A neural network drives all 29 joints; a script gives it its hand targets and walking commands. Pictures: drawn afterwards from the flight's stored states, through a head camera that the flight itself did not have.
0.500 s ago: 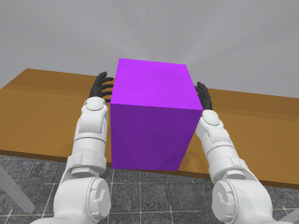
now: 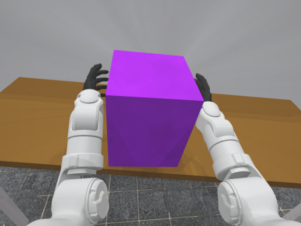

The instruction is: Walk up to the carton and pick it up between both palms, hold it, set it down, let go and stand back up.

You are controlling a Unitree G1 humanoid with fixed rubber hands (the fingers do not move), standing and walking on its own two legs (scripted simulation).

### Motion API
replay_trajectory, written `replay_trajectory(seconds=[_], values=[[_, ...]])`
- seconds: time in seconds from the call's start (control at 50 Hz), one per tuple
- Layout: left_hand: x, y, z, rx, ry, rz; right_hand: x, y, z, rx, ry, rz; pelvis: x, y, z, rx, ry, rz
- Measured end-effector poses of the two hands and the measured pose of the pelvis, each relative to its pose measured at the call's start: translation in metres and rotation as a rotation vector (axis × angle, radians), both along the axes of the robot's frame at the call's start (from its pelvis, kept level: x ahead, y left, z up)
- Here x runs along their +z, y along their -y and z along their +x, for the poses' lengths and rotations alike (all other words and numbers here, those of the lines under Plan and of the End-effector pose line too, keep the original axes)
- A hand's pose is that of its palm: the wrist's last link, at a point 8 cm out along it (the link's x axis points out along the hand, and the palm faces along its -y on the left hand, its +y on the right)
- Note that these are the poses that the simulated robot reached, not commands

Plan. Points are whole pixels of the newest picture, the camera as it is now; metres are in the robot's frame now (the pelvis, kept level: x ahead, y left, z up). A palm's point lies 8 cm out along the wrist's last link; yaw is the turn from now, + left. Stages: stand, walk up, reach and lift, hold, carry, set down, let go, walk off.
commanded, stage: reach and lift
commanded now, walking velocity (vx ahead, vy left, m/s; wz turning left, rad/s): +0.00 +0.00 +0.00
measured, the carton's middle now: (146, 110) +0.40 +0.00 +0.15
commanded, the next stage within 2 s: hold in 1.50 s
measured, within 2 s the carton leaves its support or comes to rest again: neither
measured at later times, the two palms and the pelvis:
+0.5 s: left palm (90, 81) +0.38 +0.14 +0.25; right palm (209, 92) +0.37 -0.15 +0.24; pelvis +0.00 +0.00 +0.00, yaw +0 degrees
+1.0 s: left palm (91, 73) +0.38 +0.14 +0.27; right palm (213, 82) +0.38 -0.15 +0.26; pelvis +0.00 +0.00 +0.00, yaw -1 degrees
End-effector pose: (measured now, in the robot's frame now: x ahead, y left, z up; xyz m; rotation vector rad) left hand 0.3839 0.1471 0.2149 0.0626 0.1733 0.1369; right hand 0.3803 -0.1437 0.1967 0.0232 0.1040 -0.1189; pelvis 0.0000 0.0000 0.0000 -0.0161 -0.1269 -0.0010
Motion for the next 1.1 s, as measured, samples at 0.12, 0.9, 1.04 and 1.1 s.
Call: replay_trajectory(seconds=[0.12, 0.9, 1.04, 1.1], values=[[0.008, 0.001, -0.004, -0.013, 0.010, -0.001, 0.008, 0.001, -0.004, -0.004, 0.009, 0.002, 0.000, -0.001, -0.001, 0.002, 0.009, -0.002], [0.052, 0.006, -0.003, -0.035, 0.022, -0.020, 0.061, 0.007, -0.006, -0.020, 0.006, 0.013, 0.000, 0.003, 0.003, -0.008, -0.017, -0.002], [0.057, 0.007, -0.002, -0.036, 0.022, -0.028, 0.069, 0.008, -0.005, -0.015, 0.003, 0.015, 0.000, 0.004, 0.006, -0.010, -0.023, -0.003], [0.060, 0.007, -0.003, -0.036, 0.024, -0.029, 0.073, 0.008, -0.005, -0.016, 0.004, 0.014, 0.000, 0.005, 0.006, -0.010, -0.025, -0.003]])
